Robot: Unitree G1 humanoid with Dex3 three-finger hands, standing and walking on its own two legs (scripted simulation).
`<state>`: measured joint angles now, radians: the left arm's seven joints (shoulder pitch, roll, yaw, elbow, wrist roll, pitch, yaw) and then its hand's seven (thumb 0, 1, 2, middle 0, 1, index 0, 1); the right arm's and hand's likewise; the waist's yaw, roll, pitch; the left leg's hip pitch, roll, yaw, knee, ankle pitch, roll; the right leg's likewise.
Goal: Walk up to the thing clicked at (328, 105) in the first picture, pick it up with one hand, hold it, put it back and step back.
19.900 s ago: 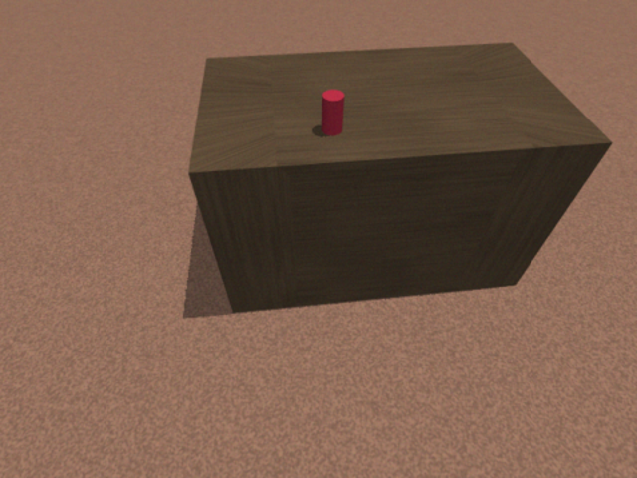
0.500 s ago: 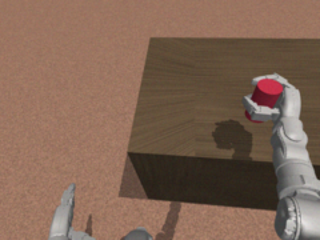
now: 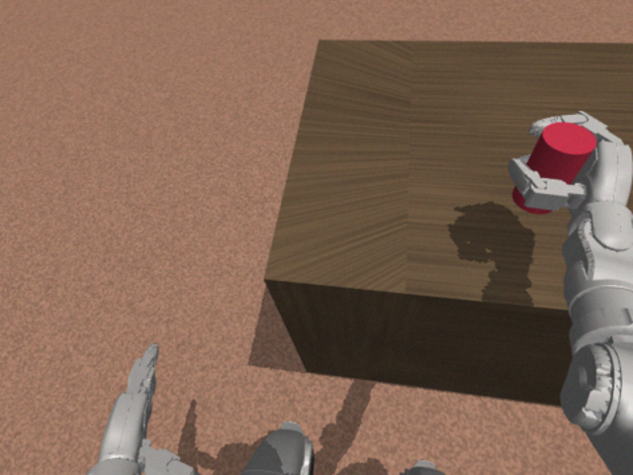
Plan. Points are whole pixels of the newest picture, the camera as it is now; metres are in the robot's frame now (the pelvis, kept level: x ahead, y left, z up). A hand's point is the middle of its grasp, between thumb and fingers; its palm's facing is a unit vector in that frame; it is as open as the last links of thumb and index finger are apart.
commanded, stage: lower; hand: right
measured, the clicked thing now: (550, 170) +0.49 -0.19 +0.07
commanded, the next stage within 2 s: loosen in 1.12 s
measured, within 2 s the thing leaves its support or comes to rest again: rests again in 0.92 s
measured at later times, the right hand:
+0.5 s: hand (523, 190) +0.50 -0.19 +0.02, palm faces +0.15 +0.99 +0.00, open 7.5 cm
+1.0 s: hand (515, 201) +0.50 -0.19 -0.01, palm faces +0.16 +0.99 +0.00, open 7.5 cm
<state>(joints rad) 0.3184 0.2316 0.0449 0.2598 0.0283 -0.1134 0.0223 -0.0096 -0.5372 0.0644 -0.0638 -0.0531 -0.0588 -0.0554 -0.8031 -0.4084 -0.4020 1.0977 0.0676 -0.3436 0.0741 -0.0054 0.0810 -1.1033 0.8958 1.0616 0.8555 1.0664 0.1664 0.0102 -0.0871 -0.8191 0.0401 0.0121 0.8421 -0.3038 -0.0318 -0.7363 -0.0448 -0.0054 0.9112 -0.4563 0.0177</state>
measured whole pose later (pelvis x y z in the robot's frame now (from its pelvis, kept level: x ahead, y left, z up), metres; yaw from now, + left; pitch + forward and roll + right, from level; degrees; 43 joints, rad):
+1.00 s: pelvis -0.02 +0.00 -0.05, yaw +0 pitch +24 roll +2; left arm 0.37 0.26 0.04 -0.01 0.08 -0.07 -0.01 -0.01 -0.55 0.07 -0.06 -0.05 -0.05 -0.06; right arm -0.87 -0.51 -0.51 1.21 0.00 -0.45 0.08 -0.01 0.08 -1.10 0.89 1.06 0.85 1.07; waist 0.26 0.01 -0.12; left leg -1.14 0.03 0.03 1.11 -0.38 -0.02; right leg -1.07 -0.06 0.03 1.21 -0.55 0.03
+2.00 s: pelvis -0.01 +0.00 -0.06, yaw +0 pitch +24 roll +3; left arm 0.40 0.27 0.04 -0.09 0.06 -0.03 -0.02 -0.01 -0.54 0.07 -0.07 -0.05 -0.05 -0.06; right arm -0.85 -0.52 -0.53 1.12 -0.01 -0.42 0.07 -0.01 0.56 -0.07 0.17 0.12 0.18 0.13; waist 0.27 0.01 -0.12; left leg -1.15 0.03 0.03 1.14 -0.41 -0.03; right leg -1.08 -0.06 0.03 1.24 -0.59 0.02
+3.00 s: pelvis +0.04 +0.00 +0.03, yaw -1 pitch +9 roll +2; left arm 0.37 0.23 0.04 0.32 -0.07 0.10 -0.01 -0.01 -0.53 0.07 -0.06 -0.05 -0.05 -0.05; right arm 0.06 -0.39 -0.26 0.28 0.07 0.05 0.00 -0.01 0.48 -0.05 0.07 0.05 0.06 0.05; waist 0.00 -0.04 -0.12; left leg -0.52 0.04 0.03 0.69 -0.32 -0.03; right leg -0.44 -0.04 0.01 0.74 -0.46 0.02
